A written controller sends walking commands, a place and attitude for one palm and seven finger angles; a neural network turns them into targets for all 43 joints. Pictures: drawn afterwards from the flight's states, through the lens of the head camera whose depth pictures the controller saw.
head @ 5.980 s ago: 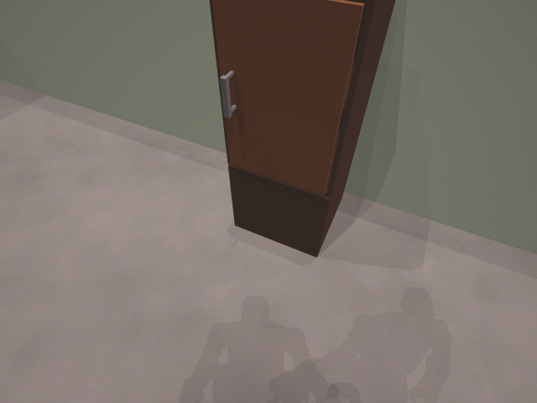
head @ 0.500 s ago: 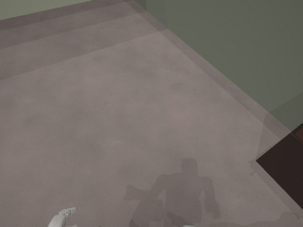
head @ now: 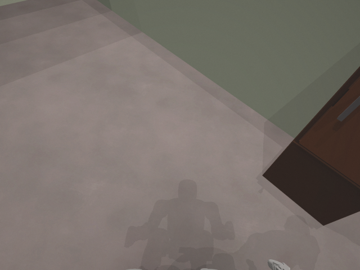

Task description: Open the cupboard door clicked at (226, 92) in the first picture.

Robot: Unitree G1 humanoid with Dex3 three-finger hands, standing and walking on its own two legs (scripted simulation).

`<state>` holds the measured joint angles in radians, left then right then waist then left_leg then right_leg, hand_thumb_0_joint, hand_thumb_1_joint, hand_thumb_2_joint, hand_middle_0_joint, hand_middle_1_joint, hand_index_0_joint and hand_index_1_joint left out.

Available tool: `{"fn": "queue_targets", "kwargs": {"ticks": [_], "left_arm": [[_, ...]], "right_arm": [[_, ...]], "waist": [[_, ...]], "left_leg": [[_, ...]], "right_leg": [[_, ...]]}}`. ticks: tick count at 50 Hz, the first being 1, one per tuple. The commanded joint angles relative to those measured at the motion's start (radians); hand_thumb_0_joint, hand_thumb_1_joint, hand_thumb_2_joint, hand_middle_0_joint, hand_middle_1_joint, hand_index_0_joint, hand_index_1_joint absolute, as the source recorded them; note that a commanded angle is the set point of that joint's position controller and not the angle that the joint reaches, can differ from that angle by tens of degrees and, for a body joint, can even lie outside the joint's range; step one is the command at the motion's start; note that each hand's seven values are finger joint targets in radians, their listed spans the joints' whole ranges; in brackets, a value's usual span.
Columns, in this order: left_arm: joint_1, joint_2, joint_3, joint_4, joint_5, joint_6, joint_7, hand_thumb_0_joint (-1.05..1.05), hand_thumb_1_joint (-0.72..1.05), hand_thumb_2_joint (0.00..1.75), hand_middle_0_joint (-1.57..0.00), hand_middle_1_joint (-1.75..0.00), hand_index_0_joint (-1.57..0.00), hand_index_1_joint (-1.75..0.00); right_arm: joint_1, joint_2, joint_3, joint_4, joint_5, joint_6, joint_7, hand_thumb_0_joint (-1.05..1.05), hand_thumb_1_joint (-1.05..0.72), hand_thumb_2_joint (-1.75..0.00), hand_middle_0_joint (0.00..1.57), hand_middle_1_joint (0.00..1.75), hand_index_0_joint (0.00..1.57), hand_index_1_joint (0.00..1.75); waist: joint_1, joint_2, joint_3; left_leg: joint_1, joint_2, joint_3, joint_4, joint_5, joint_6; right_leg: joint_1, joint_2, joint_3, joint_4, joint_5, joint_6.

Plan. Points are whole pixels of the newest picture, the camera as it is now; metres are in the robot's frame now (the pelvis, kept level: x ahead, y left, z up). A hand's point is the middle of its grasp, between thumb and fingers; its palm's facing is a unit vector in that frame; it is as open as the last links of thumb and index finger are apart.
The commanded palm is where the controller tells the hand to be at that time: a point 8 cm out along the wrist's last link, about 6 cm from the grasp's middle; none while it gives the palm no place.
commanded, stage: turn to face it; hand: left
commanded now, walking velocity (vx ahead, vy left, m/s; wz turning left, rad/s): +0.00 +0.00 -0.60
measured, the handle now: (354, 104) +0.68 -0.56 -0.02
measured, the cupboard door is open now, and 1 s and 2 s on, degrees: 0 0 0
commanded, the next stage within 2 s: take the last steps up to it in 1.08 s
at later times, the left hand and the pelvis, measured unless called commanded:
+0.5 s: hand (131, 245) +0.18 +0.13 -0.14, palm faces -0.28 -0.92 -0.28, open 7.4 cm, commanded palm none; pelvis +0.03 -0.04 +0.01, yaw -17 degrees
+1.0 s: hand (143, 216) +0.26 +0.11 -0.15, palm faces -0.50 -0.84 -0.23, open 7.4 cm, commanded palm none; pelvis +0.07 -0.02 +0.01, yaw -33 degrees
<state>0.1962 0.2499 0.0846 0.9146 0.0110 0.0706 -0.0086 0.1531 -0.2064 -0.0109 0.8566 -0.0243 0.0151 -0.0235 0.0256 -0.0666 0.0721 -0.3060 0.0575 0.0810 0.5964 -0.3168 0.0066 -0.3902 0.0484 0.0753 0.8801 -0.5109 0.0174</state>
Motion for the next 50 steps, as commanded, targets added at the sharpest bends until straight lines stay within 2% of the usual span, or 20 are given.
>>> {"fn": "queue_targets", "kwargs": {"ticks": [1,11,14,15,16,17,18,19,23,26,30,34,35,36,37,38,39,41,44,50], "left_arm": [[-0.026,0.102,0.031,-0.1,0.012,-0.019,-0.023,0.0,0.9,0.9,-0.2,-0.3,-0.2,-0.3],[-0.105,0.052,0.007,-0.131,0.009,-0.025,-0.038,0.0,0.9,0.9,-0.2,-0.3,-0.2,-0.3],[0.006,0.082,0.015,-0.101,0.01,-0.036,-0.034,0.0,0.9,0.9,-0.2,-0.3,-0.2,-0.3],[0.095,0.149,0.028,-0.074,0.016,-0.047,-0.026,0.0,0.9,0.9,-0.2,-0.3,-0.2,-0.3],[0.167,0.275,0.051,-0.055,0.021,-0.061,-0.008,0.0,0.9,0.9,-0.2,-0.3,-0.2,-0.3],[0.185,0.296,0.053,-0.044,0.003,-0.055,0.007,0.0,0.9,0.9,-0.2,-0.3,-0.2,-0.3],[0.126,0.264,0.046,-0.059,0.003,-0.05,0.014,0.0,0.9,0.9,-0.2,-0.3,-0.2,-0.3],[0.052,0.229,0.043,-0.082,0.007,-0.051,0.02,0.0,0.9,0.9,-0.2,-0.3,-0.2,-0.3],[-0.036,0.168,0.016,-0.112,0.006,-0.06,0.02,0.0,0.9,0.9,-0.2,-0.3,-0.2,-0.3],[-0.004,0.18,0.021,-0.097,0.011,-0.061,0.016,0.0,0.9,0.9,-0.2,-0.3,-0.2,-0.3],[0.008,0.193,0.029,-0.09,0.014,-0.056,0.014,0.0,0.9,0.9,-0.2,-0.3,-0.2,-0.3],[-0.045,0.188,0.033,-0.096,0.009,-0.044,0.011,0.0,0.9,0.9,-0.2,-0.3,-0.2,-0.3],[-0.065,0.17,0.029,-0.101,0.004,-0.041,0.01,0.0,0.9,0.9,-0.2,-0.3,-0.2,-0.3],[-0.043,0.115,0.02,-0.11,-0.004,-0.037,0.007,0.0,0.9,0.9,-0.2,-0.3,-0.2,-0.3],[-0.017,0.07,0.009,-0.125,-0.009,-0.035,-0.002,0.0,0.9,0.9,-0.2,-0.3,-0.2,-0.3],[-0.043,0.101,0.013,-0.128,0.003,-0.034,-0.002,0.0,0.9,0.9,-0.2,-0.3,-0.2,-0.3],[-0.028,0.106,0.02,-0.122,0.008,-0.031,-0.007,0.0,0.9,0.9,-0.2,-0.3,-0.2,-0.3],[-0.022,0.11,0.026,-0.094,0.011,-0.025,-0.018,0.0,0.9,0.9,-0.2,-0.3,-0.2,-0.3],[-0.029,0.068,0.014,-0.093,0.005,-0.017,-0.025,0.0,0.9,0.9,-0.2,-0.3,-0.2,-0.3],[-0.065,0.036,-0.004,-0.097,0.006,-0.025,-0.024,0.0,0.9,0.9,-0.2,-0.3,-0.2,-0.3]], "right_arm": [[0.031,-0.201,-0.05,-0.076,-0.006,-0.019,-0.027,0.0,-0.9,-0.9,0.2,0.3,0.2,0.3],[0.11,-0.232,-0.085,-0.028,-0.006,-0.006,-0.006,0.0,-0.9,-0.9,0.2,0.3,0.2,0.3],[0.058,-0.246,-0.092,-0.035,0.002,-0.002,0.001,0.0,-0.9,-0.9,0.2,0.3,0.2,0.3],[0.051,-0.215,-0.089,-0.048,0.012,-0.002,0.007,0.0,-0.9,-0.9,0.2,0.3,0.2,0.3],[0.005,-0.121,-0.061,-0.101,0.016,0.0,0.014,0.0,-0.9,-0.9,0.2,0.3,0.2,0.3],[-0.02,-0.151,-0.058,-0.11,0.016,0.016,0.0,0.0,-0.9,-0.9,0.2,0.3,0.2,0.3],[-0.031,-0.145,-0.059,-0.102,0.018,0.023,-0.002,0.0,-0.9,-0.9,0.2,0.3,0.2,0.3],[-0.02,-0.14,-0.06,-0.088,0.014,0.02,-0.004,0.0,-0.9,-0.9,0.2,0.3,0.2,0.3],[0.023,-0.143,-0.059,-0.042,0.007,0.022,0.01,0.0,-0.9,-0.9,0.2,0.3,0.2,0.3],[0.002,-0.13,-0.056,-0.045,0.009,0.021,0.01,0.0,-0.9,-0.9,0.2,0.3,0.2,0.3],[-0.015,-0.125,-0.052,-0.064,0.014,0.012,0.004,0.0,-0.9,-0.9,0.2,0.3,0.2,0.3],[0.065,-0.127,-0.051,-0.044,0.021,-0.001,-0.006,0.0,-0.9,-0.9,0.2,0.3,0.2,0.3],[0.114,-0.142,-0.054,-0.029,0.02,-0.01,-0.009,0.0,-0.9,-0.9,0.2,0.3,0.2,0.3],[0.133,-0.207,-0.064,-0.026,0.012,-0.02,-0.011,0.0,-0.9,-0.9,0.2,0.3,0.2,0.3],[0.146,-0.298,-0.08,-0.036,-0.001,-0.022,-0.013,0.0,-0.9,-0.9,0.2,0.3,0.2,0.3],[0.151,-0.294,-0.074,-0.042,-0.006,-0.013,-0.016,0.0,-0.9,-0.9,0.2,0.3,0.2,0.3],[0.105,-0.254,-0.063,-0.058,-0.011,-0.013,-0.017,0.0,-0.9,-0.9,0.2,0.3,0.2,0.3],[0.044,-0.214,-0.05,-0.073,-0.009,-0.019,-0.022,0.0,-0.9,-0.9,0.2,0.3,0.2,0.3],[0.073,-0.199,-0.051,-0.051,-0.011,-0.016,-0.025,0.0,-0.9,-0.9,0.2,0.3,0.2,0.3],[0.122,-0.224,-0.072,-0.005,-0.01,-0.006,-0.01,0.0,-0.9,-0.9,0.2,0.3,0.2,0.3]], "waist": [[-0.023,0.277,-0.072],[-0.073,0.301,-0.118],[0.003,0.242,-0.143],[0.047,0.086,-0.183],[0.088,-0.26,-0.173],[0.085,-0.227,-0.176],[0.057,-0.145,-0.108],[0.027,-0.229,-0.1],[-0.031,-0.089,-0.125],[-0.013,-0.022,-0.133],[-0.005,-0.063,-0.141],[-0.047,-0.08,-0.134],[-0.073,-0.05,-0.148],[-0.069,0.13,-0.171],[-0.067,0.393,-0.166],[-0.08,0.325,-0.142],[-0.047,0.236,-0.119],[-0.026,0.29,-0.089],[-0.03,0.266,-0.102],[-0.061,0.299,-0.119]], "left_leg": [[0.161,0.309,-0.186,-0.252,0.532,0.119],[0.271,0.298,0.031,-0.133,0.623,0.094],[0.158,0.279,0.091,0.01,0.501,0.027],[0.032,0.218,0.13,0.186,0.361,-0.025],[-0.273,0.04,0.147,0.446,-0.293,-0.085],[-0.304,0.036,-0.023,0.584,-0.371,-0.08],[-0.332,0.06,-0.082,0.631,-0.288,-0.071],[-0.365,0.068,-0.091,0.637,-0.231,-0.076],[-0.242,0.053,-0.075,0.532,-0.075,-0.099],[-0.217,0.024,-0.062,0.421,-0.066,-0.105],[-0.192,0.002,-0.061,0.262,-0.094,-0.103],[0.017,-0.03,-0.052,-0.017,0.023,-0.086],[0.14,-0.013,-0.055,-0.152,0.124,-0.079],[0.249,0.134,-0.207,-0.273,0.156,-0.037],[0.303,0.373,-0.424,-0.31,0.326,0.077],[0.209,0.434,-0.426,-0.299,0.382,0.15],[0.153,0.392,-0.353,-0.301,0.385,0.16],[0.136,0.319,-0.247,-0.269,0.476,0.138],[0.214,0.26,-0.108,-0.219,0.599,0.121],[0.222,0.279,-0.049,-0.177,0.549,0.119]], "right_leg": [[-0.182,-0.072,-0.04,0.331,0.006,0.034],[-0.033,-0.052,-0.189,-0.113,0.09,0.021],[0.183,-0.042,-0.198,-0.352,0.304,-0.01],[0.36,-0.131,-0.078,-0.456,0.473,-0.05],[0.488,-0.396,0.32,-0.51,0.835,-0.166],[0.409,-0.467,0.366,-0.524,0.906,-0.25],[0.346,-0.428,0.297,-0.545,0.747,-0.255],[0.329,-0.375,0.303,-0.558,0.655,-0.231],[0.238,-0.266,0.139,-0.519,0.7,-0.187],[0.248,-0.258,0.174,-0.519,0.667,-0.198],[0.273,-0.263,0.234,-0.496,0.685,-0.216],[0.149,-0.22,0.263,-0.426,0.651,-0.161],[0.081,-0.182,0.235,-0.378,0.587,-0.118],[-0.032,-0.072,0.15,-0.26,0.388,-0.061],[-0.179,0.034,-0.002,-0.031,-0.043,-0.006],[-0.147,-0.01,-0.009,0.153,-0.124,-0.002],[-0.137,-0.03,-0.01,0.241,-0.073,0.005],[-0.163,-0.058,-0.032,0.316,-0.01,0.023],[-0.152,-0.061,-0.075,0.222,0.034,0.035],[-0.008,-0.047,-0.159,-0.1,0.062,0.018]]}}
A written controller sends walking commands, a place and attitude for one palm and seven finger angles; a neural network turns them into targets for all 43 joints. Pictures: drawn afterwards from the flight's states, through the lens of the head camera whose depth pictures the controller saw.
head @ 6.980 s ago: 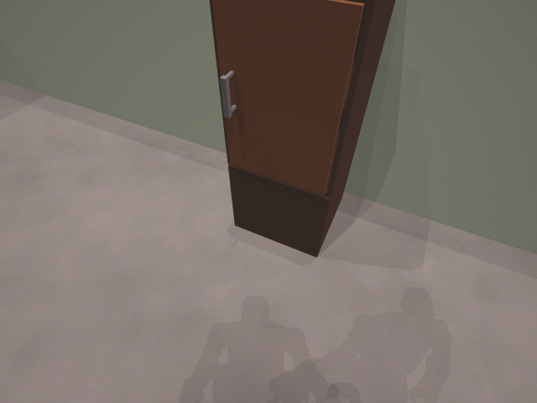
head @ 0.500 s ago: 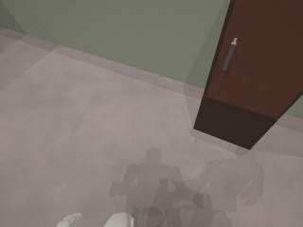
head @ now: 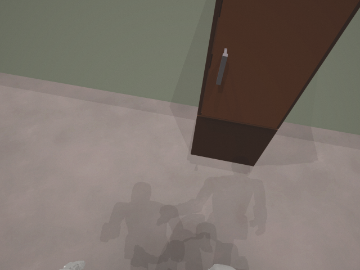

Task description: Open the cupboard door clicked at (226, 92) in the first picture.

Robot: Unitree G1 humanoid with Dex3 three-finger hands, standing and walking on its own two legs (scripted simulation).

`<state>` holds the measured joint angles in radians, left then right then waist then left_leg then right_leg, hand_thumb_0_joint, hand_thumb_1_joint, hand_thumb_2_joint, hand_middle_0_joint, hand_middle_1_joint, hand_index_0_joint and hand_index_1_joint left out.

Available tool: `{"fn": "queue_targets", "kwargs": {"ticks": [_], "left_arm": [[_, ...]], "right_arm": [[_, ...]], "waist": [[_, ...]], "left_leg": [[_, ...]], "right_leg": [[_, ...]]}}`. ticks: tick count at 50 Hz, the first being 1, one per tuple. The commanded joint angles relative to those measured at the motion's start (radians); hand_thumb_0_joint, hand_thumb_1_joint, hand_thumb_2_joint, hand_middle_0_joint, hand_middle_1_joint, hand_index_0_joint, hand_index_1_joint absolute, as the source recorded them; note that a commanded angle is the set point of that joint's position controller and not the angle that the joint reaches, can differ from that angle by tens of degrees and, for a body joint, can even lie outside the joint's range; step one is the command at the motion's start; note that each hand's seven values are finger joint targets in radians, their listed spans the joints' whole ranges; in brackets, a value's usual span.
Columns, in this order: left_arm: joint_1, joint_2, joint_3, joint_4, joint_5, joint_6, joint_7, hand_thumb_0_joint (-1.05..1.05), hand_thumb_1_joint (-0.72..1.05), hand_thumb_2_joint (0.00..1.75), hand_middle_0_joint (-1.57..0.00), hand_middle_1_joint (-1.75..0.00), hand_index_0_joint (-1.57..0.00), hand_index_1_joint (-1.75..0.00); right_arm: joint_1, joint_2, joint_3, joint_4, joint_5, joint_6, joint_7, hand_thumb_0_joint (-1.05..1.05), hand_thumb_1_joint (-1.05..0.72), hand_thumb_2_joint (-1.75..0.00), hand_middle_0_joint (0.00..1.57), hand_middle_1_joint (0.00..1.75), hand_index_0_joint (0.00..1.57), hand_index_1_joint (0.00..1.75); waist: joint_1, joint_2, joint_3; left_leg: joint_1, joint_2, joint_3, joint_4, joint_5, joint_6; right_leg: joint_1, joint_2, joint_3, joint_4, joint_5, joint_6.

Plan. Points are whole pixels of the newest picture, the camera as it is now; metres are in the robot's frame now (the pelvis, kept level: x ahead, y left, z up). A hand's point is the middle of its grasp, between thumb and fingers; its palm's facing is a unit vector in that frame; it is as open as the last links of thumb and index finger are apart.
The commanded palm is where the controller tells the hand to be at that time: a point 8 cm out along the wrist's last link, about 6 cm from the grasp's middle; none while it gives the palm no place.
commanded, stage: turn to face it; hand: left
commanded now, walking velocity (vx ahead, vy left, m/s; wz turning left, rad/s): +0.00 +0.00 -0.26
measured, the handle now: (221, 67) +0.80 -0.11 -0.03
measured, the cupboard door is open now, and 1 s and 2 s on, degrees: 0 0 0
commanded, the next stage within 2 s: take the last steps up to it in 0.08 s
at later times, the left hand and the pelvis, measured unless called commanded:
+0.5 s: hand out of the picture +0.11 +0.16 -0.19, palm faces -0.10 -0.99 -0.14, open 7.4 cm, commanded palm none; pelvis +0.05 -0.02 -0.01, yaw -8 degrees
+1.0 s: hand (185, 196) +0.34 +0.00 -0.18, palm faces -0.29 -0.93 -0.21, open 7.4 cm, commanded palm none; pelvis +0.19 -0.15 -0.02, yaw -15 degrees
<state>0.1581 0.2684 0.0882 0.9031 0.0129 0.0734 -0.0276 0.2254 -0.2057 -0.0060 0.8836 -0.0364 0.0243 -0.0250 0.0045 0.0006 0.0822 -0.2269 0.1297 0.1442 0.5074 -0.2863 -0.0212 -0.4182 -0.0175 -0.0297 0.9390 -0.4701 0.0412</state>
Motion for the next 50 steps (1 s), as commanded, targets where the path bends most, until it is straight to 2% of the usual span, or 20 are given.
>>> {"fn": "queue_targets", "kwargs": {"ticks": [1,3,4,5,6,12,18,21,22,23,24,25,28,34,41,44,45,46,47,50], "left_arm": [[-0.016,0.022,-0.01,-0.078,0.005,-0.032,-0.003,0.0,0.9,0.9,-0.2,-0.3,-0.2,-0.3],[0.055,0.038,-0.004,-0.05,0.006,-0.043,-0.002,0.0,0.9,0.9,-0.2,-0.3,-0.2,-0.3],[0.124,0.095,0.005,-0.029,0.011,-0.054,0.005,0.0,0.9,0.9,-0.2,-0.3,-0.2,-0.3],[0.168,0.205,0.027,-0.01,0.022,-0.065,0.021,0.0,0.9,0.9,-0.2,-0.3,-0.2,-0.3],[0.204,0.226,0.025,0.004,0.007,-0.064,0.031,0.0,0.9,0.9,-0.2,-0.3,-0.2,-0.3],[0.026,0.106,-0.003,-0.027,0.008,-0.068,0.043,0.0,0.9,0.9,-0.2,-0.3,-0.2,-0.3],[0.068,0.128,0.01,0.004,0.018,-0.076,0.025,0.0,0.9,0.9,-0.2,-0.3,-0.2,-0.3],[0.029,0.102,0.009,0.013,0.009,-0.072,0.016,0.0,0.9,0.9,-0.2,-0.3,-0.2,-0.3],[0.024,0.049,-0.001,0.003,0.002,-0.068,0.009,0.0,0.9,0.9,-0.2,-0.3,-0.2,-0.3],[0.035,-0.022,-0.017,-0.023,-0.004,-0.066,-0.002,0.0,0.9,0.9,-0.2,-0.3,-0.2,-0.3],[-0.055,0.032,-0.011,-0.06,0.016,-0.064,-0.007,0.0,0.9,0.9,-0.2,-0.3,-0.2,-0.3],[-0.046,0.053,0.003,-0.058,0.024,-0.065,-0.018,0.0,0.9,0.9,-0.2,-0.3,-0.2,-0.3],[-0.009,0.039,0.012,-0.013,0.032,-0.057,-0.034,0.0,0.9,0.9,-0.2,-0.3,-0.2,-0.3],[-0.012,-0.024,-0.014,0.005,0.017,-0.044,-0.038,0.0,0.9,0.9,-0.2,-0.3,-0.2,-0.3],[-0.09,-0.006,-0.025,-0.004,0.009,-0.063,-0.036,0.0,0.9,0.9,-0.2,-0.3,-0.2,-0.3],[0.184,0.051,-0.001,0.087,0.014,-0.089,-0.025,0.0,0.9,0.9,-0.2,-0.3,-0.2,-0.3],[0.329,0.144,0.022,0.132,0.021,-0.104,-0.011,0.0,0.9,0.9,-0.2,-0.3,-0.2,-0.3],[0.382,0.226,0.033,0.156,0.012,-0.108,0.005,0.0,0.9,0.9,-0.2,-0.3,-0.2,-0.3],[0.328,0.213,0.027,0.14,-0.002,-0.104,0.018,0.0,0.9,0.9,-0.2,-0.3,-0.2,-0.3],[0.108,0.072,-0.017,0.095,-0.002,-0.107,0.035,0.0,0.9,0.9,-0.2,-0.3,-0.2,-0.3]], "right_arm": [[0.049,-0.225,-0.079,-0.026,0.004,-0.012,-0.006,0.0,-0.9,-0.9,0.2,0.3,0.2,0.3],[0.034,-0.227,-0.083,-0.02,0.012,-0.01,-0.003,0.0,-0.9,-0.9,0.2,0.3,0.2,0.3],[0.028,-0.197,-0.082,-0.022,0.023,-0.01,0.002,0.0,-0.9,-0.9,0.2,0.3,0.2,0.3],[-0.006,-0.111,-0.064,-0.061,0.03,-0.011,0.005,0.0,-0.9,-0.9,0.2,0.3,0.2,0.3],[-0.043,-0.124,-0.057,-0.075,0.028,0.004,-0.003,0.0,-0.9,-0.9,0.2,0.3,0.2,0.3],[0.023,-0.113,-0.058,0.004,0.011,0.008,0.012,0.0,-0.9,-0.9,0.2,0.3,0.2,0.3],[-0.031,-0.095,-0.059,-0.013,0.007,-0.02,0.02,0.0,-0.9,-0.9,0.2,0.3,0.2,0.3],[0.121,-0.092,-0.058,0.039,0.008,-0.046,0.006,0.0,-0.9,-0.9,0.2,0.3,0.2,0.3],[0.217,-0.152,-0.068,0.071,0.003,-0.058,-0.005,0.0,-0.9,-0.9,0.2,0.3,0.2,0.3],[0.299,-0.266,-0.092,0.087,-0.015,-0.064,-0.013,0.0,-0.9,-0.9,0.2,0.3,0.2,0.3],[0.315,-0.293,-0.093,0.082,-0.009,-0.059,-0.023,0.0,-0.9,-0.9,0.2,0.3,0.2,0.3],[0.25,-0.26,-0.081,0.056,-0.007,-0.057,-0.02,0.0,-0.9,-0.9,0.2,0.3,0.2,0.3],[0.153,-0.174,-0.053,0.038,-0.005,-0.074,-0.025,0.0,-0.9,-0.9,0.2,0.3,0.2,0.3],[0.233,-0.152,-0.049,0.093,0.002,-0.084,-0.023,0.0,-0.9,-0.9,0.2,0.3,0.2,0.3],[0.238,-0.183,-0.076,0.131,-0.003,-0.071,-0.013,0.0,-0.9,-0.9,0.2,0.3,0.2,0.3],[0.174,-0.19,-0.079,0.133,0.012,-0.069,-0.009,0.0,-0.9,-0.9,0.2,0.3,0.2,0.3],[0.183,-0.144,-0.07,0.127,0.027,-0.072,0.002,0.0,-0.9,-0.9,0.2,0.3,0.2,0.3],[0.216,-0.057,-0.051,0.102,0.038,-0.065,0.003,0.0,-0.9,-0.9,0.2,0.3,0.2,0.3],[0.185,-0.074,-0.05,0.089,0.04,-0.055,-0.001,0.0,-0.9,-0.9,0.2,0.3,0.2,0.3],[0.129,-0.068,-0.055,0.114,0.024,-0.048,0.004,0.0,-0.9,-0.9,0.2,0.3,0.2,0.3]], "waist": [[-0.035,0.226,-0.13],[0.004,0.18,-0.153],[0.034,0.058,-0.191],[0.058,-0.285,-0.168],[0.084,-0.26,-0.173],[-0.02,-0.21,-0.109],[0.011,-0.151,-0.057],[-0.066,-0.095,-0.067],[-0.107,0.083,-0.088],[-0.129,0.394,-0.093],[-0.147,0.274,-0.031],[-0.099,0.156,0.009],[-0.042,0.154,0.065],[-0.037,0.176,0.022],[-0.056,0.205,0.019],[0.081,0.103,-0.124],[0.141,-0.09,-0.238],[0.127,-0.349,-0.317],[0.103,-0.246,-0.27],[0.009,-0.14,-0.128]], "left_leg": [[0.122,0.204,-0.111,-0.066,0.505,0.138],[0.065,0.163,-0.061,0.028,0.43,0.077],[-0.021,0.113,-0.014,0.145,0.274,0.023],[-0.289,-0.037,0.057,0.343,-0.231,-0.037],[-0.308,-0.055,-0.065,0.51,-0.392,-0.037],[-0.299,-0.04,-0.102,0.595,-0.129,-0.052],[-0.212,-0.06,-0.052,0.257,-0.154,-0.039],[0.09,-0.087,-0.022,-0.036,0.005,-0.027],[0.249,0.006,-0.153,-0.157,-0.064,-0.007],[0.341,0.303,-0.564,-0.289,-0.273,0.082],[0.231,0.42,-0.667,-0.367,-0.337,0.154],[0.146,0.384,-0.592,-0.381,-0.346,0.163],[0.063,0.275,-0.362,-0.36,-0.086,0.103],[0.174,0.194,-0.07,-0.281,0.328,0.103],[0.177,0.218,-0.009,-0.205,0.466,0.102],[0.079,0.154,0.054,0.1,0.554,0.05],[-0.103,0.057,0.091,0.367,0.279,0.018],[-0.276,-0.101,0.02,0.66,-0.362,0.001],[-0.311,-0.067,-0.101,0.779,-0.353,0.03],[-0.303,0.008,-0.15,0.784,-0.147,0.024]], "right_leg": [[0.069,0.023,-0.059,-0.23,0.059,-0.013],[0.221,0.031,-0.071,-0.461,0.273,-0.027],[0.358,-0.057,0.041,-0.555,0.452,-0.053],[0.482,-0.299,0.362,-0.591,0.761,-0.15],[0.408,-0.4,0.41,-0.583,0.915,-0.257],[0.275,-0.19,0.181,-0.627,0.519,-0.215],[0.234,-0.193,0.266,-0.692,0.122,-0.257],[0.07,-0.125,0.231,-0.571,0.054,-0.203],[-0.069,-0.045,0.172,-0.4,0.014,-0.153],[-0.285,0.081,0.025,-0.088,-0.087,-0.082],[-0.323,0.021,0.085,0.082,-0.09,-0.081],[-0.307,-0.025,0.108,0.151,-0.007,-0.08],[-0.29,-0.05,0.092,0.244,0.16,-0.051],[-0.299,-0.046,0.016,0.142,0.284,-0.024],[-0.089,-0.023,-0.075,-0.254,0.262,-0.062],[0.326,0.033,-0.092,-0.421,0.343,-0.094],[0.572,-0.119,0.081,-0.489,0.33,-0.138],[0.648,-0.336,0.401,-0.579,0.465,-0.216],[0.547,-0.365,0.418,-0.654,0.438,-0.252],[0.313,-0.27,0.209,-0.645,0.475,-0.231]]}}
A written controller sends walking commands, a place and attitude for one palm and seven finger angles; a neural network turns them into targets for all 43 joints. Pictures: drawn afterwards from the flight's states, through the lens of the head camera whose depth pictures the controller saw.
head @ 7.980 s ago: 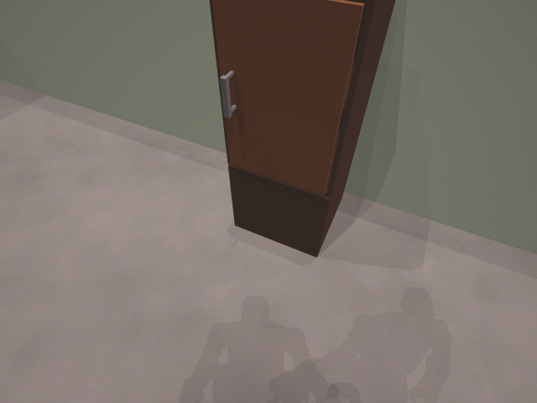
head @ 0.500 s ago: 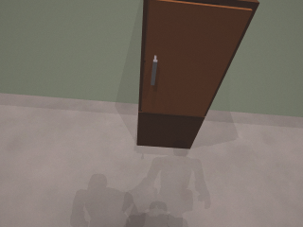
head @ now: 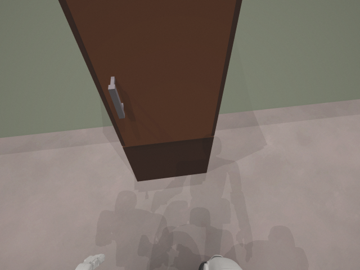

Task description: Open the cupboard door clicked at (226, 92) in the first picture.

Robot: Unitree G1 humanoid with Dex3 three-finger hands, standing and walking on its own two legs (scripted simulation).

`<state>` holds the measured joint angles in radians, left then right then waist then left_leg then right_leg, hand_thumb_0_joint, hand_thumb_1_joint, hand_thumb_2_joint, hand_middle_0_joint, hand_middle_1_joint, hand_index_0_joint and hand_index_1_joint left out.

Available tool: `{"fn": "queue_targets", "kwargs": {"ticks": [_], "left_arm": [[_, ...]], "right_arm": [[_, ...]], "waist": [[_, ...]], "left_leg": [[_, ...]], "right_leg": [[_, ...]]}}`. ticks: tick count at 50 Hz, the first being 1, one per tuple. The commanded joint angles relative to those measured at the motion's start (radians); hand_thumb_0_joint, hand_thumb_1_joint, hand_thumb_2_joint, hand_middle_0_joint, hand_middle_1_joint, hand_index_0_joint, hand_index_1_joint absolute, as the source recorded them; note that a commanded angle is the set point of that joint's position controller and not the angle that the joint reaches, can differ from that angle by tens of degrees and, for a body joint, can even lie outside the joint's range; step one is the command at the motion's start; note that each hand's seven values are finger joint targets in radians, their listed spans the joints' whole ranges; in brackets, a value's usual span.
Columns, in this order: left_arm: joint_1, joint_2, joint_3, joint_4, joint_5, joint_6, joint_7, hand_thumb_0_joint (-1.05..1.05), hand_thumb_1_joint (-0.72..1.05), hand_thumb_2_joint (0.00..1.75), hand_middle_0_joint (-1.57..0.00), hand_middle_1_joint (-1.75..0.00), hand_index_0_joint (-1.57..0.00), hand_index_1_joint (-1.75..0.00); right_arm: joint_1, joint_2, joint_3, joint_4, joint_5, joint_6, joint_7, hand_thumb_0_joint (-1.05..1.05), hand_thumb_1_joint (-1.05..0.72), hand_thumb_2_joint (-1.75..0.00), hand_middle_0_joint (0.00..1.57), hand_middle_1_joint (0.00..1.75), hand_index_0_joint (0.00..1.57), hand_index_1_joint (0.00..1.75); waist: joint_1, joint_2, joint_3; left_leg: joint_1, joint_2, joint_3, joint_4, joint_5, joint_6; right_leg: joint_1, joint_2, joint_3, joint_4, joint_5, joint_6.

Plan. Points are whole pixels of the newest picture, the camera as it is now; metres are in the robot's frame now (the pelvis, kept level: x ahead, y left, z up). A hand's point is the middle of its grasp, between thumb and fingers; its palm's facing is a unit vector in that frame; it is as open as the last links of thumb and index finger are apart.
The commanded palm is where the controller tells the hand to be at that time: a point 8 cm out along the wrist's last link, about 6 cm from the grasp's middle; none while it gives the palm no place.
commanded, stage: come to a stop and stand still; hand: left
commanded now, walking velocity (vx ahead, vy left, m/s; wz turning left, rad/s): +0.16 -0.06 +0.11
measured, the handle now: (117, 98) +0.58 +0.20 -0.02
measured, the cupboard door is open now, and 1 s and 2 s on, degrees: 0 0 0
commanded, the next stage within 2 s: none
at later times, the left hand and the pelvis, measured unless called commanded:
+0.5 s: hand out of the picture +0.11 +0.17 -0.16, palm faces +0.09 -0.97 -0.25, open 7.4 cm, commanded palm none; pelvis +0.07 -0.02 +0.01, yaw +1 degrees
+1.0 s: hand out of the picture +0.08 +0.23 -0.15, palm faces +0.04 -0.97 -0.24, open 7.4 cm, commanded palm none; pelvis +0.02 +0.03 +0.01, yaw +0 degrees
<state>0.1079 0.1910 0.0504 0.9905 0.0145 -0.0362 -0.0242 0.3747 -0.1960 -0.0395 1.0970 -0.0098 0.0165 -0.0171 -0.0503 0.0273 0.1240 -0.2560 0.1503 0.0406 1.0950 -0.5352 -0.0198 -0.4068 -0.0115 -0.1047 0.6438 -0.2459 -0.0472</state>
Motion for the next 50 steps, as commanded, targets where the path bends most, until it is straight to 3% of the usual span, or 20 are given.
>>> {"fn": "queue_targets", "kwargs": {"ticks": [1,5,11,14,16,19,23,26,28,29,30,31,34,37,39,40,41,42,44,50], "left_arm": [[0.117,0.119,0.013,0.006,-0.001,-0.003,0.036,0.0,0.9,0.9,-0.2,-0.3,-0.2,-0.3],[0.1,0.06,-0.012,0.015,0.005,-0.023,0.043,0.0,0.9,0.9,-0.2,-0.3,-0.2,-0.3],[0.14,0.103,-0.001,0.042,0.001,-0.007,0.065,0.0,0.9,0.9,-0.2,-0.3,-0.2,-0.3],[0.166,0.11,0.011,0.024,-0.011,0.022,0.076,0.0,0.9,0.9,-0.2,-0.3,-0.2,-0.3],[0.169,0.095,0.007,0.005,0.001,0.042,0.083,0.0,0.9,0.9,-0.2,-0.3,-0.2,-0.3],[0.174,0.101,0.008,-0.015,0.0,0.052,0.079,0.0,0.9,0.9,-0.2,-0.3,-0.2,-0.3],[0.202,0.104,0.013,-0.036,0.003,0.06,0.073,0.0,0.9,0.9,-0.2,-0.3,-0.2,-0.3],[0.173,0.162,0.024,-0.045,0.018,0.054,0.069,0.0,0.9,0.9,-0.2,-0.3,-0.2,-0.3],[0.136,0.147,0.019,-0.055,0.02,0.052,0.07,0.0,0.9,0.9,-0.2,-0.3,-0.2,-0.3],[0.209,0.118,-0.002,-0.092,0.011,0.029,0.105,0.0,0.9,0.9,-0.2,-0.3,-0.2,-0.3],[0.228,0.191,0.017,-0.119,0.009,0.008,0.103,0.0,0.9,0.9,-0.2,-0.3,-0.2,-0.3],[0.253,0.172,0.022,-0.116,0.005,0.001,0.102,0.0,0.9,0.9,-0.2,-0.3,-0.2,-0.3],[0.257,0.181,0.015,-0.127,0.019,0.005,0.101,0.0,0.9,0.9,-0.2,-0.3,-0.2,-0.3],[0.171,0.173,0.001,-0.147,0.016,0.021,0.09,0.0,0.9,0.9,-0.2,-0.3,-0.2,-0.3],[0.141,0.154,-0.009,-0.146,0.003,0.033,0.08,0.0,0.9,0.9,-0.2,-0.3,-0.2,-0.3],[0.146,0.128,-0.012,-0.153,-0.002,0.042,0.075,0.0,0.9,0.9,-0.2,-0.3,-0.2,-0.3],[0.171,0.11,-0.014,-0.16,0.0,0.049,0.072,0.0,0.9,0.9,-0.2,-0.3,-0.2,-0.3],[0.179,0.108,-0.012,-0.164,0.0,0.043,0.069,0.0,0.9,0.9,-0.2,-0.3,-0.2,-0.3],[0.171,0.11,-0.014,-0.136,0.009,0.049,0.062,0.0,0.9,0.9,-0.2,-0.3,-0.2,-0.3],[0.201,0.121,-0.015,-0.121,0.009,0.042,0.053,0.0,0.9,0.9,-0.2,-0.3,-0.2,-0.3]], "right_arm": [[0.004,-0.052,-0.02,-0.088,-0.008,-0.034,-0.001,0.0,-0.9,-0.9,0.2,0.3,0.2,0.3],[0.015,-0.006,0.004,-0.07,-0.012,-0.011,-0.004,0.0,-0.9,-0.9,0.2,0.3,0.2,0.3],[-0.067,-0.029,0.009,-0.089,0.006,-0.001,-0.009,0.0,-0.9,-0.9,0.2,0.3,0.2,0.3],[-0.08,-0.114,-0.014,-0.114,-0.004,0.01,-0.018,0.0,-0.9,-0.9,0.2,0.3,0.2,0.3],[-0.103,-0.14,-0.023,-0.136,-0.009,0.024,-0.023,0.0,-0.9,-0.9,0.2,0.3,0.2,0.3],[-0.139,-0.147,-0.023,-0.169,-0.008,0.028,-0.029,0.0,-0.9,-0.9,0.2,0.3,0.2,0.3],[-0.197,-0.157,-0.029,-0.208,-0.007,0.029,-0.026,0.0,-0.9,-0.9,0.2,0.3,0.2,0.3],[-0.182,-0.092,-0.03,-0.214,-0.003,0.04,-0.014,0.0,-0.9,-0.9,0.2,0.3,0.2,0.3],[-0.212,-0.086,-0.032,-0.201,-0.002,0.054,-0.012,0.0,-0.9,-0.9,0.2,0.3,0.2,0.3],[-0.226,-0.109,-0.036,-0.274,-0.008,0.013,-0.007,0.0,-0.9,-0.9,0.2,0.3,0.2,0.3],[-0.227,-0.067,-0.035,-0.266,0.0,0.011,0.013,0.0,-0.9,-0.9,0.2,0.3,0.2,0.3],[-0.263,-0.06,-0.026,-0.281,0.001,0.007,0.017,0.0,-0.9,-0.9,0.2,0.3,0.2,0.3],[-0.256,-0.035,-0.014,-0.309,0.01,0.005,0.012,0.0,-0.9,-0.9,0.2,0.3,0.2,0.3],[-0.152,-0.026,-0.008,-0.275,0.006,0.002,0.012,0.0,-0.9,-0.9,0.2,0.3,0.2,0.3],[-0.086,-0.064,-0.01,-0.243,-0.001,-0.006,0.013,0.0,-0.9,-0.9,0.2,0.3,0.2,0.3],[-0.089,-0.108,-0.015,-0.247,-0.009,-0.013,0.014,0.0,-0.9,-0.9,0.2,0.3,0.2,0.3],[-0.094,-0.157,-0.021,-0.259,-0.018,-0.02,0.014,0.0,-0.9,-0.9,0.2,0.3,0.2,0.3],[-0.13,-0.17,-0.019,-0.272,-0.023,-0.017,0.01,0.0,-0.9,-0.9,0.2,0.3,0.2,0.3],[-0.166,-0.136,-0.009,-0.259,-0.019,-0.017,0.01,0.0,-0.9,-0.9,0.2,0.3,0.2,0.3],[-0.121,-0.123,0.001,-0.231,-0.021,-0.016,0.01,0.0,-0.9,-0.9,0.2,0.3,0.2,0.3]], "waist": [[0.03,-0.132,-0.171],[-0.006,-0.082,-0.138],[0.027,-0.073,-0.176],[0.039,-0.025,-0.162],[0.043,0.01,-0.082],[0.055,0.108,-0.13],[0.077,0.03,-0.208],[0.064,-0.223,-0.189],[0.065,-0.174,-0.138],[0.049,-0.059,-0.245],[0.068,-0.147,-0.294],[0.091,-0.049,-0.309],[0.082,-0.129,-0.241],[0.038,-0.183,-0.151],[0.013,-0.111,-0.096],[0.026,0.026,-0.06],[0.044,0.127,-0.045],[0.065,0.105,-0.028],[0.073,0.09,0.004],[0.064,-0.033,-0.042]], "left_leg": [[-0.222,-0.006,-0.039,0.136,0.127,0.017],[-0.128,-0.034,-0.014,-0.098,0.15,-0.012],[-0.029,-0.087,-0.02,-0.536,0.301,-0.022],[0.092,0.014,-0.088,-0.564,0.862,0.046],[0.078,0.06,-0.113,-0.553,0.921,0.083],[0.062,0.099,-0.172,-0.612,0.996,0.13],[0.028,0.076,-0.165,-0.592,0.787,0.132],[-0.06,-0.139,-0.009,-0.335,0.21,0.021],[-0.117,-0.135,-0.087,-0.098,-0.009,0.013],[-0.208,-0.167,-0.048,-0.154,0.023,-0.02],[-0.26,-0.145,-0.046,-0.106,0.114,0.008],[-0.28,-0.149,-0.021,-0.127,0.124,0.018],[-0.234,-0.157,-0.021,-0.265,0.099,0.016],[-0.026,-0.169,0.017,-0.496,0.201,0.023],[0.098,-0.131,-0.019,-0.627,0.275,0.036],[0.048,-0.041,-0.136,-0.685,0.269,0.072],[-0.057,0.06,-0.255,-0.775,0.208,0.121],[-0.156,0.071,-0.268,-0.81,0.098,0.145],[-0.245,0.002,-0.226,-0.844,-0.029,0.11],[-0.192,-0.054,-0.154,-0.805,-0.052,0.084]], "right_leg": [[0.251,-0.255,0.207,-0.353,0.3,-0.138],[0.142,-0.244,0.141,-0.372,0.554,-0.149],[0.288,-0.267,0.179,-0.224,0.797,-0.125],[0.204,-0.19,0.132,-0.154,0.576,-0.022],[0.126,-0.139,0.119,-0.143,0.379,-0.001],[0.172,-0.084,0.093,-0.066,0.22,0.013],[0.222,-0.085,0.139,-0.087,0.18,-0.003],[0.232,-0.332,0.362,-0.287,0.443,-0.15],[0.165,-0.366,0.354,-0.333,0.47,-0.224],[0.38,-0.274,0.404,-0.259,0.955,-0.099],[0.486,-0.283,0.296,-0.137,1.03,-0.083],[0.531,-0.287,0.276,-0.12,1.023,-0.099],[0.452,-0.27,0.239,-0.144,0.852,-0.144],[0.202,-0.209,0.171,-0.189,0.413,-0.089],[0.022,-0.156,0.168,-0.201,-0.001,-0.02],[-0.021,-0.095,0.139,-0.185,-0.158,0.016],[0.029,-0.048,0.08,-0.137,-0.175,0.047],[0.1,-0.024,0.074,-0.141,-0.128,0.047],[0.177,-0.028,0.076,-0.128,-0.097,0.033],[0.155,-0.058,0.143,-0.229,-0.223,0.022]]}}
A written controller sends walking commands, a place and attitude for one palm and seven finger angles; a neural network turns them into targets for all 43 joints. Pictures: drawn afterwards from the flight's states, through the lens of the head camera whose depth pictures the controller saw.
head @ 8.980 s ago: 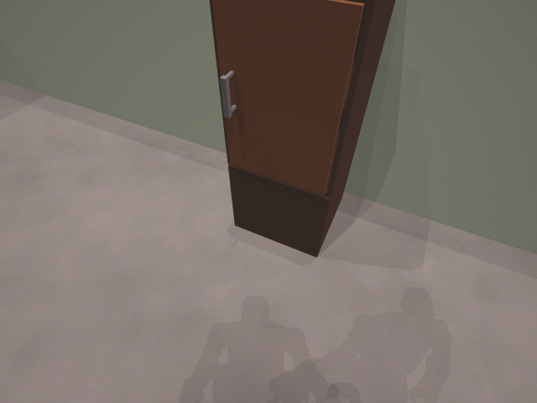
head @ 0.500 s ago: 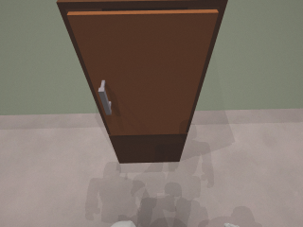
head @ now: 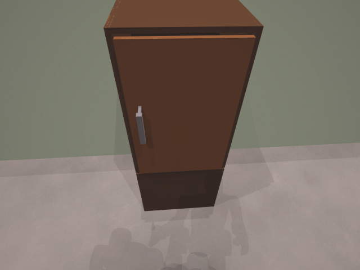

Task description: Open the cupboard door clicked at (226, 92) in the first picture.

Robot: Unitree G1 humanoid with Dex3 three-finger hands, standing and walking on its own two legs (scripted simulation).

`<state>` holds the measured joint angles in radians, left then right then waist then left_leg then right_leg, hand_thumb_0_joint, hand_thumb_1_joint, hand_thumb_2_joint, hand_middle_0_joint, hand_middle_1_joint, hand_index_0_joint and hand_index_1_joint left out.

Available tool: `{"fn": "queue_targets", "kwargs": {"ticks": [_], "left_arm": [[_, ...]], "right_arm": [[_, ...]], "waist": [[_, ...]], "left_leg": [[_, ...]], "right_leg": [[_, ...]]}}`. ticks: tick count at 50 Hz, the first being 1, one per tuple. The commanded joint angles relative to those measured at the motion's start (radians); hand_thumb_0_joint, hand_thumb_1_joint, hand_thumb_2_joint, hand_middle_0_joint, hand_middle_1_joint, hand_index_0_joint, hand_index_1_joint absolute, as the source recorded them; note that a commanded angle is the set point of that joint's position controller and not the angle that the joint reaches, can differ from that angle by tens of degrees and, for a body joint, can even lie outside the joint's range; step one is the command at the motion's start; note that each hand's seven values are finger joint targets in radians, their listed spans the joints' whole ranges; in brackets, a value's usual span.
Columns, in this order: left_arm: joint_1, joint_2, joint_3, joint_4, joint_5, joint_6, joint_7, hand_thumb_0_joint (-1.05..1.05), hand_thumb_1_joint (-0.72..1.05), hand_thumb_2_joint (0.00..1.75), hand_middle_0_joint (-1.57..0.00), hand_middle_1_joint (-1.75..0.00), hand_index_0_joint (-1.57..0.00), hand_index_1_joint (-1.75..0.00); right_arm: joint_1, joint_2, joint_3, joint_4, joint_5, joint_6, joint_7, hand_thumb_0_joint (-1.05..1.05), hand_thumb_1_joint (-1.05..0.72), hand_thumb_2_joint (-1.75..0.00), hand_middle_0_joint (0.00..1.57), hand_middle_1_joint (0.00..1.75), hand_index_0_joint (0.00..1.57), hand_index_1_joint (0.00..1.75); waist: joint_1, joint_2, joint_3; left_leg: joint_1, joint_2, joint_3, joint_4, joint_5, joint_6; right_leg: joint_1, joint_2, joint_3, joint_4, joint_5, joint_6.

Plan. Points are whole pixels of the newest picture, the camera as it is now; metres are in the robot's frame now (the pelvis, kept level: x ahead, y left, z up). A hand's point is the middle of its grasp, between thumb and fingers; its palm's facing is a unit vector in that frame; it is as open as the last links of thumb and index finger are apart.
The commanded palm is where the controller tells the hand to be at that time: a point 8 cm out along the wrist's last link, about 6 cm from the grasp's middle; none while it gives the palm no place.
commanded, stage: come to a stop and stand still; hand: left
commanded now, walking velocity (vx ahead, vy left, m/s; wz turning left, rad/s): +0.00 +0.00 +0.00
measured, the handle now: (141, 125) +0.56 +0.17 -0.03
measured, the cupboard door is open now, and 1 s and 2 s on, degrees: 0 0 0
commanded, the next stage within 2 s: look again from close up in 1.20 s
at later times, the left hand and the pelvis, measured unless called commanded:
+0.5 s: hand out of the picture -0.01 +0.19 -0.17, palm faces +0.05 -0.98 -0.18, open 7.4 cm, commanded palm none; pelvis +0.01 +0.02 +0.00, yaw +1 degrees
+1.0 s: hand out of the picture +0.10 +0.19 -0.17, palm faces +0.02 -0.98 -0.20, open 7.4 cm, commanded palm none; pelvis +0.06 +0.01 +0.01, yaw +0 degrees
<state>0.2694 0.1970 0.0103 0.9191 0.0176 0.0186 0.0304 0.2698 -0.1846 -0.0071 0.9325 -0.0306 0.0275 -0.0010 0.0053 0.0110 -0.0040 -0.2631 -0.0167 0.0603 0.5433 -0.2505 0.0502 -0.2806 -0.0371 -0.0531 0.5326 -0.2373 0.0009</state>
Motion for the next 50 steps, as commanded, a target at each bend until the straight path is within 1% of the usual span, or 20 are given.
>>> {"fn": "queue_targets", "kwargs": {"ticks": [1,5,6,8,9,12,17,20,22,27,30,32,35,36,38,40,41,44,46,50], "left_arm": [[0.037,0.115,0.025,-0.048,0.007,-0.013,0.0,0.0,0.9,0.9,-0.2,-0.3,-0.2,-0.3],[0.053,0.1,0.022,-0.028,0.003,-0.019,-0.002,0.0,0.9,0.9,-0.2,-0.3,-0.2,-0.3],[0.052,0.1,0.021,-0.023,0.003,-0.019,0.0,0.0,0.9,0.9,-0.2,-0.3,-0.2,-0.3],[0.061,0.09,0.017,-0.01,0.003,-0.02,-0.001,0.0,0.9,0.9,-0.2,-0.3,-0.2,-0.3],[0.069,0.085,0.014,0.0,0.004,-0.021,-0.001,0.0,0.9,0.9,-0.2,-0.3,-0.2,-0.3],[0.082,0.077,0.01,0.024,0.004,-0.024,-0.001,0.0,0.9,0.9,-0.2,-0.3,-0.2,-0.3],[0.094,0.073,0.001,0.058,0.002,-0.033,0.003,0.0,0.9,0.9,-0.2,-0.3,-0.2,-0.3],[0.105,0.071,-0.004,0.077,0.004,-0.032,0.004,0.0,0.9,0.9,-0.2,-0.3,-0.2,-0.3],[0.109,0.066,-0.006,0.084,0.006,-0.033,0.005,0.0,0.9,0.9,-0.2,-0.3,-0.2,-0.3],[0.112,0.062,-0.01,0.098,0.003,-0.04,0.008,0.0,0.9,0.9,-0.2,-0.3,-0.2,-0.3],[0.108,0.064,-0.01,0.103,0.002,-0.043,0.009,0.0,0.9,0.9,-0.2,-0.3,-0.2,-0.3],[0.104,0.071,-0.009,0.104,0.001,-0.045,0.011,0.0,0.9,0.9,-0.2,-0.3,-0.2,-0.3],[0.092,0.076,-0.008,0.106,-0.002,-0.045,0.012,0.0,0.9,0.9,-0.2,-0.3,-0.2,-0.3],[0.086,0.077,-0.009,0.108,-0.001,-0.044,0.013,0.0,0.9,0.9,-0.2,-0.3,-0.2,-0.3],[0.079,0.083,-0.007,0.106,-0.002,-0.044,0.013,0.0,0.9,0.9,-0.2,-0.3,-0.2,-0.3],[0.072,0.089,-0.007,0.107,-0.004,-0.044,0.013,0.0,0.9,0.9,-0.2,-0.3,-0.2,-0.3],[0.065,0.088,-0.005,0.106,-0.003,-0.043,0.014,0.0,0.9,0.9,-0.2,-0.3,-0.2,-0.3],[0.053,0.093,-0.003,0.105,-0.004,-0.042,0.014,0.0,0.9,0.9,-0.2,-0.3,-0.2,-0.3],[0.046,0.097,-0.001,0.104,-0.004,-0.042,0.015,0.0,0.9,0.9,-0.2,-0.3,-0.2,-0.3],[0.029,0.104,-0.001,0.101,-0.006,-0.041,0.014,0.0,0.9,0.9,-0.2,-0.3,-0.2,-0.3]], "right_arm": [[-0.01,-0.129,-0.031,-0.059,0.0,-0.027,-0.006,0.0,-0.9,-0.9,0.2,0.3,0.2,0.3],[0.002,-0.131,-0.026,-0.031,0.003,-0.032,-0.008,0.0,-0.9,-0.9,0.2,0.3,0.2,0.3],[0.012,-0.123,-0.024,-0.024,0.004,-0.033,-0.009,0.0,-0.9,-0.9,0.2,0.3,0.2,0.3],[0.01,-0.133,-0.024,-0.011,0.007,-0.037,-0.011,0.0,-0.9,-0.9,0.2,0.3,0.2,0.3],[0.005,-0.13,-0.024,-0.003,0.008,-0.037,-0.011,0.0,-0.9,-0.9,0.2,0.3,0.2,0.3],[0.01,-0.124,-0.022,0.016,0.01,-0.038,-0.013,0.0,-0.9,-0.9,0.2,0.3,0.2,0.3],[0.025,-0.114,-0.016,0.047,0.015,-0.048,-0.016,0.0,-0.9,-0.9,0.2,0.3,0.2,0.3],[0.024,-0.119,-0.018,0.058,0.016,-0.045,-0.015,0.0,-0.9,-0.9,0.2,0.3,0.2,0.3],[0.022,-0.117,-0.018,0.061,0.017,-0.046,-0.016,0.0,-0.9,-0.9,0.2,0.3,0.2,0.3],[0.023,-0.106,-0.014,0.078,0.021,-0.056,-0.018,0.0,-0.9,-0.9,0.2,0.3,0.2,0.3],[0.018,-0.104,-0.012,0.085,0.022,-0.062,-0.02,0.0,-0.9,-0.9,0.2,0.3,0.2,0.3],[0.015,-0.102,-0.01,0.091,0.024,-0.068,-0.021,0.0,-0.9,-0.9,0.2,0.3,0.2,0.3],[0.013,-0.102,-0.007,0.099,0.024,-0.071,-0.024,0.0,-0.9,-0.9,0.2,0.3,0.2,0.3],[0.01,-0.101,-0.007,0.1,0.025,-0.071,-0.025,0.0,-0.9,-0.9,0.2,0.3,0.2,0.3],[0.005,-0.105,-0.005,0.106,0.025,-0.074,-0.027,0.0,-0.9,-0.9,0.2,0.3,0.2,0.3],[0.003,-0.107,-0.005,0.111,0.024,-0.074,-0.028,0.0,-0.9,-0.9,0.2,0.3,0.2,0.3],[0.0,-0.104,-0.006,0.112,0.025,-0.074,-0.029,0.0,-0.9,-0.9,0.2,0.3,0.2,0.3],[-0.002,-0.11,-0.006,0.12,0.023,-0.075,-0.032,0.0,-0.9,-0.9,0.2,0.3,0.2,0.3],[-0.005,-0.109,-0.007,0.124,0.023,-0.075,-0.033,0.0,-0.9,-0.9,0.2,0.3,0.2,0.3],[-0.013,-0.117,-0.006,0.127,0.023,-0.072,-0.034,0.0,-0.9,-0.9,0.2,0.3,0.2,0.3]], "waist": [[0.004,-0.019,0.091],[0.001,-0.002,0.065],[-0.003,0.007,0.059],[-0.001,0.042,0.054],[0.003,0.044,0.06],[0.002,0.032,0.079],[0.0,0.027,0.072],[0.0,0.019,0.099],[-0.001,-0.009,0.115],[-0.004,-0.015,0.077],[-0.002,-0.036,0.063],[-0.001,-0.026,0.038],[-0.002,-0.021,0.021],[-0.001,-0.025,0.031],[0.0,-0.012,0.022],[-0.002,-0.013,0.005],[0.001,-0.018,0.024],[-0.002,-0.002,0.006],[0.001,-0.007,0.004],[-0.001,-0.009,0.01]], "left_leg": [[-0.172,0.113,-0.176,-0.259,-0.327,0.015],[-0.149,0.114,-0.183,-0.256,-0.291,0.015],[-0.139,0.12,-0.195,-0.272,-0.293,0.017],[-0.142,0.133,-0.217,-0.291,-0.311,0.021],[-0.145,0.134,-0.222,-0.295,-0.316,0.023],[-0.151,0.13,-0.218,-0.295,-0.313,0.02],[-0.102,0.129,-0.213,-0.289,-0.241,0.018],[-0.113,0.131,-0.22,-0.307,-0.295,0.016],[-0.112,0.13,-0.22,-0.302,-0.271,0.017],[-0.05,0.121,-0.187,-0.269,-0.148,0.014],[-0.021,0.116,-0.167,-0.245,-0.062,0.012],[0.007,0.113,-0.147,-0.219,0.045,0.012],[0.042,0.114,-0.136,-0.2,0.136,0.01],[0.043,0.115,-0.134,-0.192,0.165,0.011],[0.055,0.115,-0.13,-0.184,0.219,0.009],[0.075,0.117,-0.125,-0.174,0.25,0.007],[0.069,0.117,-0.124,-0.171,0.267,0.009],[0.093,0.118,-0.124,-0.167,0.315,0.005],[0.102,0.121,-0.123,-0.163,0.345,0.008],[0.108,0.12,-0.121,-0.166,0.335,0.002]], "right_leg": [[0.017,-0.032,0.091,-0.122,-0.229,-0.028],[0.027,-0.033,0.104,-0.12,-0.191,-0.03],[0.033,-0.028,0.095,-0.115,-0.178,-0.031],[0.041,-0.019,0.085,-0.093,-0.142,-0.027],[0.048,-0.018,0.084,-0.094,-0.126,-0.027],[0.051,-0.022,0.1,-0.106,-0.124,-0.031],[0.055,-0.037,0.118,-0.119,-0.063,-0.039],[0.036,-0.035,0.116,-0.122,-0.097,-0.033],[0.033,-0.035,0.12,-0.122,-0.073,-0.032],[0.044,-0.049,0.134,-0.13,0.001,-0.032],[0.056,-0.057,0.138,-0.131,0.048,-0.03],[0.076,-0.062,0.138,-0.124,0.101,-0.029],[0.086,-0.063,0.133,-0.118,0.138,-0.026],[0.088,-0.061,0.131,-0.116,0.153,-0.024],[0.101,-0.065,0.13,-0.11,0.181,-0.026],[0.112,-0.064,0.129,-0.106,0.198,-0.026],[0.111,-0.064,0.124,-0.105,0.211,-0.025],[0.124,-0.064,0.122,-0.099,0.232,-0.026],[0.132,-0.064,0.12,-0.097,0.252,-0.027],[0.136,-0.067,0.121,-0.102,0.258,-0.028]]}}
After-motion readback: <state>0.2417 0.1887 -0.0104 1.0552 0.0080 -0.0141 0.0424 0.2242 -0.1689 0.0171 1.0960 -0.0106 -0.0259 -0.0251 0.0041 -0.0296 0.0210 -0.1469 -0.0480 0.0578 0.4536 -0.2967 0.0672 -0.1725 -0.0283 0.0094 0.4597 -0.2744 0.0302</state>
